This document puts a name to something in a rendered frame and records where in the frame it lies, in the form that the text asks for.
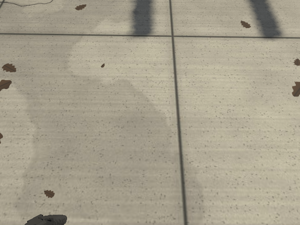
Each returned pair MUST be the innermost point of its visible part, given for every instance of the robot left hand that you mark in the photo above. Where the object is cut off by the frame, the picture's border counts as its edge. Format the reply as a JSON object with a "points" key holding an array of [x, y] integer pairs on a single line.
{"points": [[47, 220]]}

